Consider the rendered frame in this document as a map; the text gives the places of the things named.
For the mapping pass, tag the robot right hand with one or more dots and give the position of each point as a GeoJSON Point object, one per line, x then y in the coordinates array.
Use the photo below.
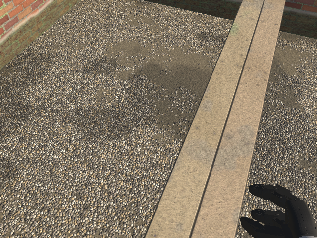
{"type": "Point", "coordinates": [296, 220]}

